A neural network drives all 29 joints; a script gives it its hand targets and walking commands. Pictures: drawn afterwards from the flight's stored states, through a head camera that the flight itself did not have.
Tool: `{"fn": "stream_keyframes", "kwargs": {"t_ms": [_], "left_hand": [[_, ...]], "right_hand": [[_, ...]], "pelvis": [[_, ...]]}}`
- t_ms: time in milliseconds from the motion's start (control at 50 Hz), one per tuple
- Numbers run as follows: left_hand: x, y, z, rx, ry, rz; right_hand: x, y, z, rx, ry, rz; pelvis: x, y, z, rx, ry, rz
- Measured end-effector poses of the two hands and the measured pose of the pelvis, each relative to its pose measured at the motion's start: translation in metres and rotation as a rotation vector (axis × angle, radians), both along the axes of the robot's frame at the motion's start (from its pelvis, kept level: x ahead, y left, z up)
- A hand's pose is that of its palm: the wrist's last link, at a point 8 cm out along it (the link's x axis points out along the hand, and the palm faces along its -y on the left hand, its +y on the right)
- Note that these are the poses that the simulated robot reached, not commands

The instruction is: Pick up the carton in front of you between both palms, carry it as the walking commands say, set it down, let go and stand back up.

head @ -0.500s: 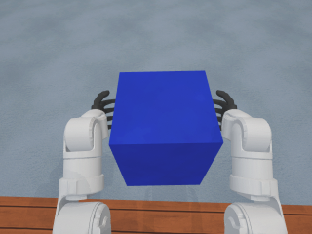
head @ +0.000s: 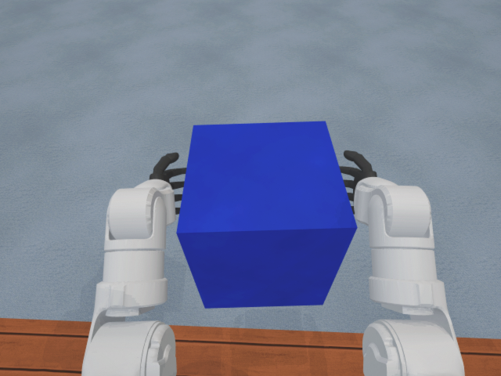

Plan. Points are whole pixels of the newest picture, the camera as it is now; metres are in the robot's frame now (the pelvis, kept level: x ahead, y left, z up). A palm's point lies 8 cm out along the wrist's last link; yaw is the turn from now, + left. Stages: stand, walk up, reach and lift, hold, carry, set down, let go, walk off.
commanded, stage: carry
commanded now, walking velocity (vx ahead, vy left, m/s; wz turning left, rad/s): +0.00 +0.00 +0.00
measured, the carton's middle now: (261, 220) +0.37 +0.00 +0.04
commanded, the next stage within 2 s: none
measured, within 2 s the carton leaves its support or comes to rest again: neither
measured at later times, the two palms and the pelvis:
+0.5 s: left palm (158, 221) +0.30 +0.14 +0.13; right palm (384, 220) +0.30 -0.16 +0.13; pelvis -0.04 +0.00 +0.00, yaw +0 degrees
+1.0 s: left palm (146, 234) +0.29 +0.16 +0.13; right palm (377, 232) +0.29 -0.14 +0.13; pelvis -0.06 +0.00 +0.00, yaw +0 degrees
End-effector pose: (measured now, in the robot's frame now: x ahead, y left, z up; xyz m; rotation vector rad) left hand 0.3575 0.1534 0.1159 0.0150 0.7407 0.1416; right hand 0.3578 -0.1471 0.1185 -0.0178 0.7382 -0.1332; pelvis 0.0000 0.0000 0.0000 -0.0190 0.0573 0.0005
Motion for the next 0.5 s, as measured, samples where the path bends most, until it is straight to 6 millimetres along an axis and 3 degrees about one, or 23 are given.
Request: {"fn": "stream_keyframes", "kwargs": {"t_ms": [500], "left_hand": [[-0.053,-0.010,0.013,0.018,0.012,-0.018]], "right_hand": [[-0.054,-0.010,0.012,-0.008,0.012,0.005]], "pelvis": [[-0.043,-0.004,0.001,0.012,-0.044,-0.001]]}}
